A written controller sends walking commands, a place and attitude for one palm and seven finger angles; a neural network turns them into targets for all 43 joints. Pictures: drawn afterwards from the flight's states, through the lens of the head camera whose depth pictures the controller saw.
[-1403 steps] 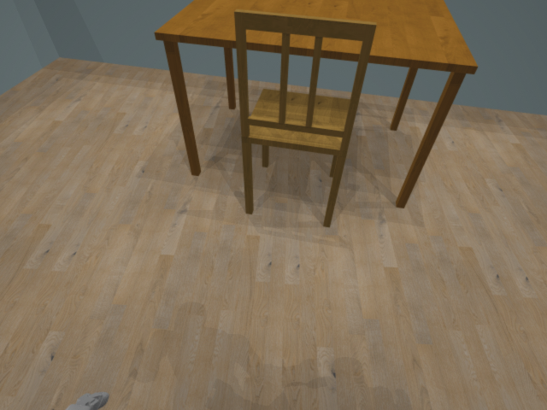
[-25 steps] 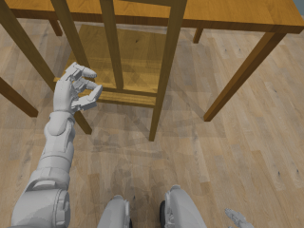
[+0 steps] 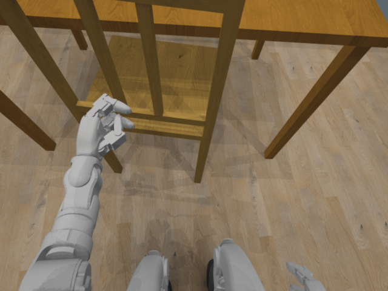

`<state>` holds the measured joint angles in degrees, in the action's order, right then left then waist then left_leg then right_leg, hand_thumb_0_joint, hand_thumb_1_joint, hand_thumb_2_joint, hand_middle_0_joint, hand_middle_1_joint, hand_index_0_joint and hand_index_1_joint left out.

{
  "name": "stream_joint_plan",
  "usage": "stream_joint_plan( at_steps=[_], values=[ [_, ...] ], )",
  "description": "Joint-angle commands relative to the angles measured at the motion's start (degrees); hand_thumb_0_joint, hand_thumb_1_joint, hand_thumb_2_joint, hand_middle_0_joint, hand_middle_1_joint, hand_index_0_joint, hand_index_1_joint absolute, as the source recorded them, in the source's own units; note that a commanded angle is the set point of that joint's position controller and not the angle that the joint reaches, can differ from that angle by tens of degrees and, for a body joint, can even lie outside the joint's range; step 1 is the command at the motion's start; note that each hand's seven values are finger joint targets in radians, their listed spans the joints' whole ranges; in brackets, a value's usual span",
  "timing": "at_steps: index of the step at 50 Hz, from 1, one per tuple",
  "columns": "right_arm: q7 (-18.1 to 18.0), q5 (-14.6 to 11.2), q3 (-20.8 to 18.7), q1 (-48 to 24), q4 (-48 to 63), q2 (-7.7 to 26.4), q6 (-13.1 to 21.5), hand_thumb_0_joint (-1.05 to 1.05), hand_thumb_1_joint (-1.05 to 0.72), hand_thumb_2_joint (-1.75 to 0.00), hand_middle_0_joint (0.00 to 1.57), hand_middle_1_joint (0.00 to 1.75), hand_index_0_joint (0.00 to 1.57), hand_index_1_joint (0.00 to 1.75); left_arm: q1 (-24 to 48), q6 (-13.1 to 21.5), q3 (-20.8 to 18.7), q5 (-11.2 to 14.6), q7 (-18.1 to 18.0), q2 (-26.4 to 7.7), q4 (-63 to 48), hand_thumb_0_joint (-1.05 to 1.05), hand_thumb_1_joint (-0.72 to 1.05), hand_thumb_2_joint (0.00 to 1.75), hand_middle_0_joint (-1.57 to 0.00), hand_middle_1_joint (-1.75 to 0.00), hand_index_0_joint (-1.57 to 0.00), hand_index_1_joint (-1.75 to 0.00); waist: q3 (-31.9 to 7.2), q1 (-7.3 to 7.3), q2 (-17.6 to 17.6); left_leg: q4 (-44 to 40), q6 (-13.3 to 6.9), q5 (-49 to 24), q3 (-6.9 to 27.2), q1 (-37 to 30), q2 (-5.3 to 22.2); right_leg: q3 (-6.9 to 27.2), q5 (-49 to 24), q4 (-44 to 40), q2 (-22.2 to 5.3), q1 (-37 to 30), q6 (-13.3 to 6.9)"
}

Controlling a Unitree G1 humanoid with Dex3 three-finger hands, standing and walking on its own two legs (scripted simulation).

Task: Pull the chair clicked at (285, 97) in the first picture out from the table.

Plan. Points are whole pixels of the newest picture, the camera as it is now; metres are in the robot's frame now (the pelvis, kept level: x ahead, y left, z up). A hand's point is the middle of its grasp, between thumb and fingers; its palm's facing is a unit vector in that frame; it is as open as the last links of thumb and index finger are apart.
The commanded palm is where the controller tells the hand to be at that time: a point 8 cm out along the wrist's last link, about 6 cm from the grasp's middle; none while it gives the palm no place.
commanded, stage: hook a spindle and tug to test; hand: left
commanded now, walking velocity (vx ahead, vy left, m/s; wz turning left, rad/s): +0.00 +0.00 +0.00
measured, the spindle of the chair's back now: (107, 66) +0.58 +0.18 +0.05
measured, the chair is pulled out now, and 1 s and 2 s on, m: -0.09 -0.09 -0.09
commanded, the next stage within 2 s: open the thumb and straighten the fingers in 0.18 s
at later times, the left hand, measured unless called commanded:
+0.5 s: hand (123, 139) +0.42 +0.14 +0.01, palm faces -0.09 -0.99 -0.10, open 6.6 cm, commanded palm +0.40 +0.19 +0.02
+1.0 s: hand (115, 130) +0.43 +0.15 +0.02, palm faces -0.07 -0.99 -0.10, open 16.9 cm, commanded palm +0.41 +0.20 +0.02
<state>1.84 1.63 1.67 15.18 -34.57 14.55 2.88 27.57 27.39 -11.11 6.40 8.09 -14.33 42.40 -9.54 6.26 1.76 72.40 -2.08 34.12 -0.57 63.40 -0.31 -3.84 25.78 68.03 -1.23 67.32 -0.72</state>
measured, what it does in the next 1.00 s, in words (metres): stands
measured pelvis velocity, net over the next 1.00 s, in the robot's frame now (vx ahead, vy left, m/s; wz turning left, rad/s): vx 0.00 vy -0.01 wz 0.01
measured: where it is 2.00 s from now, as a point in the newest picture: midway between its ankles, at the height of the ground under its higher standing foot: outside the picture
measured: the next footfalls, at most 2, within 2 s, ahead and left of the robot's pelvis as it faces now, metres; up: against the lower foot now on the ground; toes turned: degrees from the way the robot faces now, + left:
none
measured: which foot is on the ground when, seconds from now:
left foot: down 0.00-1.00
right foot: down 0.00-1.00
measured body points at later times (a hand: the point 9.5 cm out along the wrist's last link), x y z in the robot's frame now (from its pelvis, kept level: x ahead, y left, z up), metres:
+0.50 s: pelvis +0.00 -0.01 +0.00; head +0.13 -0.01 +0.43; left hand +0.42 +0.19 +0.02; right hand +0.11 -0.26 -0.12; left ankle -0.01 +0.09 -0.63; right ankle +0.05 -0.12 -0.63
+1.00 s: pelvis +0.00 -0.01 +0.00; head +0.13 +0.00 +0.43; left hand +0.43 +0.21 +0.03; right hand +0.09 -0.27 -0.12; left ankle +0.00 +0.09 -0.63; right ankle +0.05 -0.12 -0.63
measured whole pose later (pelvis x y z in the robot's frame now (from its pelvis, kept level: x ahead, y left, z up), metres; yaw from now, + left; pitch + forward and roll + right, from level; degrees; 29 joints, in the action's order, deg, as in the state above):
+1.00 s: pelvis +0.00 -0.01 +0.00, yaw +0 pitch +25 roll -2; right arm 0.8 1.2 1.9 15.3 -34.8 15.3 4.3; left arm 30.7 24.7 -13.6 5.6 10.8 -18.8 44.8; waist -8.8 6.6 1.7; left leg 72.3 -1.5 33.7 0.0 63.8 -0.1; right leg -4.3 25.6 68.1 -1.0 67.7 -1.4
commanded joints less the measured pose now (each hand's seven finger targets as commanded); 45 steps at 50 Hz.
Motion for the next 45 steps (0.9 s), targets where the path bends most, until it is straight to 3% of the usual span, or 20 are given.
stream_joint_plan(
  at_steps=[1, 4, 7, 10, 14, 15, 17, 18, 20, 23, 24, 25, 26, 27, 33, 36, 39, 40, 41, 45],
  values=[
    [-0.4, -0.5, -3.8, 4.8, 5.4, 8.8, 1.9, 0.0, -0.9, -0.9, 0.2, 0.3, 0.2, 0.3, 16.0, 4.3, -0.8, 0.5, -0.4, -7.1, -13.7, 0.0, 0.9, 0.9, -0.5, -1.45, -0.5, -1.45, -26.2, 0.11, 1.7, -9.9, 2.3, -23.3, 3.3, -13.3, -0.1, 2.1, -14.4, -6.6, 1.4, -20.1, -1.1],
    [-0.3, -0.5, -3.8, 4.5, 5.6, 8.7, 1.9, 0.0, -0.9, -0.9, 0.2, 0.3, 0.2, 0.3, 15.4, 3.9, 0.7, 0.5, -0.4, -5.8, -15.1, 0.0, 0.9, 0.9, -0.5, -1.45, -0.5, -1.45, -26.4, -0.09, 3.7, -10.0, 2.7, -24.3, 3.4, -14.7, 0.0, 1.9, -14.4, -6.3, 1.3, -19.1, -1.2],
    [-0.6, -0.7, -3.7, 4.2, 5.7, 8.8, 1.9, 0.0, -0.9, -0.9, 0.2, 0.3, 0.2, 0.3, 14.6, 3.3, -0.2, 0.4, -0.6, -7.0, -14.4, 0.0, 0.9, 0.9, -0.5, -1.45, -0.5, -1.45, -24.6, 0.17, 0.3, -9.9, 2.0, -21.6, 3.3, -12.0, -0.1, 2.0, -13.5, -6.6, 1.4, -20.0, -1.1],
    [-0.9, -0.6, -3.6, 3.9, 5.3, 8.6, 2.1, 0.0, -0.9, -0.9, 0.2, 0.3, 0.2, 0.3, 17.7, 3.4, -0.6, 0.4, -0.9, -7.3, -14.7, 0.0, 0.9, 0.9, -0.5, -1.45, -0.5, -1.45, -24.5, 0.64, 0.7, -9.3, 1.7, -19.6, 2.7, -10.3, -0.5, 2.9, -13.0, -6.9, 1.2, -20.6, -0.9],
    [-1.1, -0.5, -3.4, 3.7, 5.2, 8.6, 2.6, 0.0, -0.9, -0.9, 0.2, 0.3, 0.2, 0.3, 16.9, 4.0, -2.3, 0.4, -0.8, -9.1, -13.8, 0.0, 0.9, 0.9, -0.5, -1.45, -0.5, -1.45, -25.4, -0.02, 2.0, -8.7, 1.7, -20.3, 2.7, -10.2, -0.6, 3.0, -13.5, -6.2, 1.1, -20.5, -1.1],
    [-0.8, -0.5, -3.4, 4.4, 5.0, 9.0, 2.0, 0.0, -0.9, -0.9, 0.2, 0.3, 0.2, 0.3, 15.5, 2.5, -1.4, -3.4, -0.6, -11.8, -10.9, 0.0, 0.78, 0.84, -0.5, -1.45, -0.5, -1.45, -25.2, 0.2, 0.9, -8.7, 1.4, -19.4, 2.2, -9.3, -0.5, 3.3, -13.3, -6.1, 1.2, -21.0, -0.9],
    [-0.9, -0.6, -3.4, 4.7, 5.8, 9.0, 1.7, 0.0, -0.9, -0.9, 0.2, 0.3, 0.2, 0.3, 17.8, 1.5, -1.1, -3.5, -0.2, -11.5, -11.9, 0.0, 0.54, 0.73, -0.5, -1.45, -0.5, -1.45, -25.3, 0.38, 2.5, -8.8, 1.3, -19.5, 2.3, -9.3, -0.7, 3.2, -13.5, -6.0, 1.1, -20.9, -1.1],
    [-0.8, -0.8, -3.5, 4.5, 5.9, 8.7, 1.7, 0.0, -0.9, -0.9, 0.2, 0.3, 0.2, 0.3, 18.3, 1.0, -0.4, -2.9, 0.1, -10.0, -12.3, 0.0, 0.42, 0.67, -0.5, -1.45, -0.5, -1.45, -26.0, 0.62, 2.7, -9.0, 1.3, -20.1, 2.3, -10.4, -0.7, 3.2, -13.9, -6.6, 1.2, -21.2, -1.0],
    [-1.1, -1.0, -3.5, 4.2, 6.5, 8.9, 1.8, 0.0, -0.9, -0.9, 0.2, 0.3, 0.2, 0.3, 15.9, 0.3, -2.4, -1.0, 0.8, -11.2, -13.7, 0.0, 0.17, 0.55, -0.5, -1.45, -0.5, -1.45, -28.0, -0.51, 2.3, -9.4, 1.5, -20.9, 2.2, -11.0, -0.8, 3.6, -15.1, -7.3, 1.2, -24.1, -1.1],
    [-1.3, -1.4, -3.4, 4.0, 6.4, 8.7, 2.3, 0.0, -0.9, -0.9, 0.2, 0.3, 0.2, 0.3, 16.7, -0.1, -0.1, 0.9, 1.7, -8.0, -14.6, 0.0, -0.19, 0.37, -0.5, -1.45, -0.5, -1.45, -27.6, 0.59, 1.4, -9.6, 1.4, -21.4, 2.3, -11.6, -0.6, 3.3, -15.7, -7.9, 1.2, -23.7, -0.8],
    [-1.4, -1.3, -3.5, 4.3, 5.8, 8.8, 2.4, 0.0, -0.9, -0.9, 0.2, 0.3, 0.2, 0.3, 17.4, 0.0, -1.2, 1.1, 1.6, -9.3, -14.1, 0.0, -0.31, 0.32, -0.5, -1.45, -0.5, -1.45, -27.0, 0.68, 0.1, -9.3, 1.2, -20.1, 2.2, -10.1, -0.6, 3.5, -15.1, -8.1, 1.3, -24.1, -0.7],
    [-1.5, -1.2, -3.4, 4.5, 5.6, 8.9, 2.5, 0.0, -0.9, -0.9, 0.2, 0.3, 0.2, 0.3, 17.5, 0.1, -1.8, 0.8, 1.5, -10.3, -13.7, 0.0, -0.43, 0.26, -0.47, -1.38, -0.47, -1.38, -26.7, 0.69, -0.1, -9.1, 1.1, -19.0, 2.0, -8.7, -0.8, 3.9, -14.4, -8.2, 1.2, -24.5, -0.6],
    [-1.8, -1.2, -3.3, 4.9, 5.1, 9.3, 2.5, 0.0, -0.9, -0.9, 0.2, 0.3, 0.2, 0.3, 19.2, 0.5, -5.5, 0.2, 1.2, -15.2, -12.8, 0.0, -0.55, 0.2, -0.45, -1.3, -0.45, -1.3, -25.7, 0.59, -1.9, -8.7, 0.9, -18.2, 1.8, -6.8, -0.7, 4.3, -14.3, -8.1, 1.3, -25.2, -0.6],
    [-1.9, -1.1, -3.2, 5.0, 5.0, 9.2, 2.5, 0.0, -0.9, -0.9, 0.2, 0.3, 0.2, 0.3, 18.9, 0.9, -5.6, -0.4, 1.2, -15.7, -11.7, 0.0, -0.55, 0.2, -0.43, -1.23, -0.43, -1.23, -25.0, 0.31, -0.3, -8.5, 0.9, -17.7, 1.6, -6.1, -0.8, 4.5, -13.7, -7.8, 1.3, -24.7, -0.7],
    [-1.2, -1.1, -3.3, 5.0, 5.6, 9.0, 2.8, 0.0, -0.9, -0.9, 0.2, 0.3, 0.2, 0.3, 15.7, 0.6, -3.3, -0.1, 2.8, -11.6, -9.5, 0.0, -0.55, 0.2, -0.27, -0.8, -0.27, -0.8, -25.2, 0.07, 1.8, -9.4, 1.2, -19.7, 1.4, -8.4, -0.8, 4.0, -14.9, -7.8, 1.2, -23.7, -1.0],
    [-1.0, -1.2, -3.6, 5.4, 5.9, 9.1, 2.8, 0.0, -0.9, -0.9, 0.2, 0.3, 0.2, 0.3, 15.8, 0.3, -2.3, 0.3, 3.5, -11.3, -12.4, 0.0, -0.55, 0.2, -0.2, -0.58, -0.2, -0.58, -27.5, -0.11, 3.0, -9.6, 1.3, -22.4, 1.7, -10.8, -0.6, 3.9, -16.9, -7.8, 1.2, -24.4, -1.0],
    [-1.1, -1.2, -3.8, 5.6, 5.7, 9.2, 2.7, 0.0, -0.9, -0.9, 0.2, 0.3, 0.2, 0.3, 14.7, 0.3, -3.0, 0.6, 3.2, -11.6, -12.7, 0.0, -0.55, 0.2, -0.13, -0.36, -0.13, -0.36, -26.8, 0.03, 1.5, -9.7, 1.4, -22.3, 2.0, -11.4, -0.4, 3.5, -16.3, -8.0, 1.3, -23.7, -0.8],
    [-1.5, -1.2, -3.5, 5.5, 4.8, 9.8, 2.6, 0.0, -0.9, -0.9, 0.2, 0.3, 0.2, 0.3, 21.4, 0.8, -6.3, 0.3, 2.7, -17.1, -13.2, 0.0, -0.55, 0.2, -0.1, -0.29, -0.1, -0.29, -25.5, 0.9, 1.5, -9.4, 1.2, -20.2, 2.0, -9.6, -0.3, 3.8, -14.8, -8.1, 1.3, -23.0, -0.6],
    [-1.7, -1.0, -3.3, 6.0, 4.7, 9.6, 2.6, 0.0, -0.9, -0.9, 0.2, 0.3, 0.2, 0.3, 21.6, 1.0, -7.2, -0.1, 2.4, -17.9, -12.3, 0.0, -0.55, 0.2, -0.07, -0.22, -0.07, -0.22, -25.4, 0.51, 1.2, -9.3, 1.1, -19.4, 2.1, -8.6, -0.6, 4.0, -14.0, -8.0, 1.4, -23.9, -0.6],
    [-1.7, -0.8, -3.1, 5.6, 4.5, 9.4, 3.1, 0.0, -0.9, -0.9, 0.2, 0.3, 0.2, 0.3, 21.8, 1.7, -5.3, -0.4, 2.1, -14.6, -9.4, 0.0, -0.55, 0.2, 0.0, 0.0, 0.0, 0.0, -24.2, 0.91, 2.3, -9.5, 1.2, -18.4, 2.2, -9.0, -0.6, 3.5, -12.1, -7.8, 1.4, -21.2, -0.8]
  ],
)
